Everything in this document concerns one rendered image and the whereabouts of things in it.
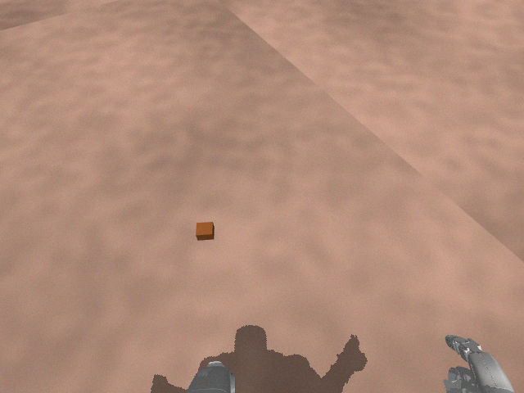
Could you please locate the small box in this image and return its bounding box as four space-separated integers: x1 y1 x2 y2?
196 222 215 241

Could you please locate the right robot hand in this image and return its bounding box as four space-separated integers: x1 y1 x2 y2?
443 335 514 393

